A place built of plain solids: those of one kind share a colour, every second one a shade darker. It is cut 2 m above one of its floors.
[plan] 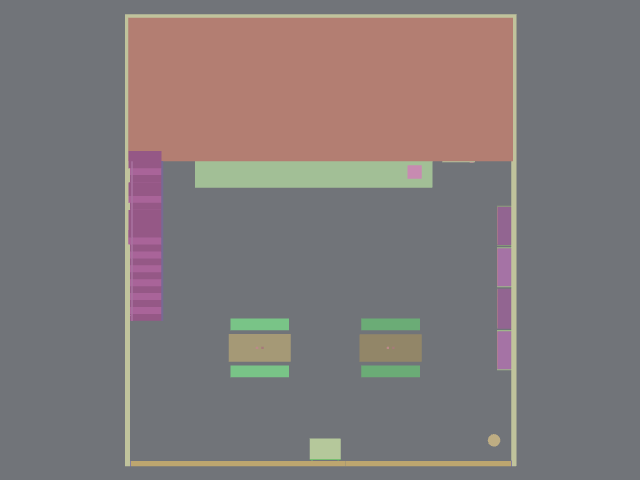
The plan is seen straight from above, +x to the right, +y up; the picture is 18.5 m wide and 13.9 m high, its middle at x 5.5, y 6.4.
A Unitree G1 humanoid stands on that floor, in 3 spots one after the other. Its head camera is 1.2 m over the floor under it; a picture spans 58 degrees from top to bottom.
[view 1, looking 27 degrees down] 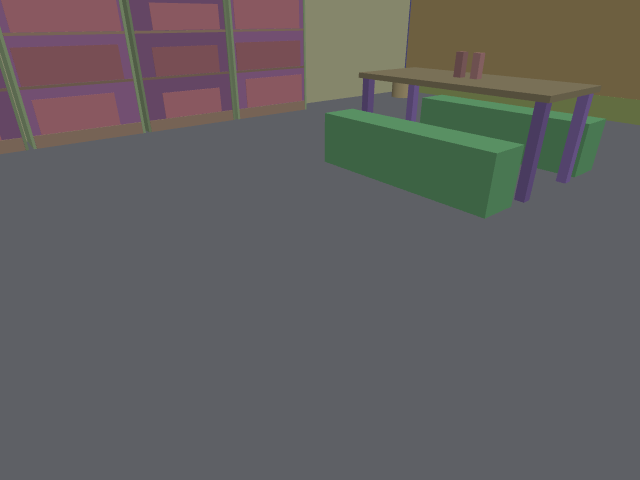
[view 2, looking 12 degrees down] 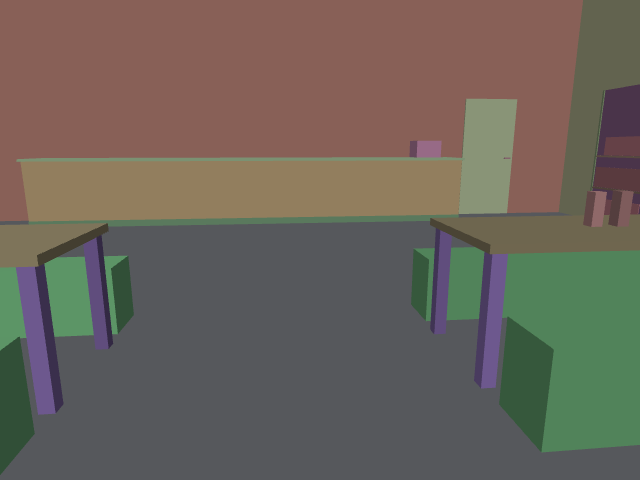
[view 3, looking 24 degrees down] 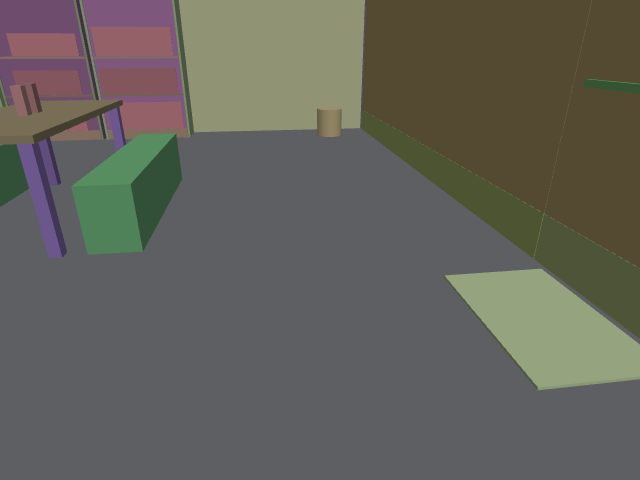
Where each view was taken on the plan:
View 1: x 5.32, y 6.67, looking -39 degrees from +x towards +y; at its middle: ground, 2.64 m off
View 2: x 5.65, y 1.00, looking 84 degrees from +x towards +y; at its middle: ground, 5.77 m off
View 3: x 4.05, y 1.65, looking -8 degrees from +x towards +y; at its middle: ground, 2.95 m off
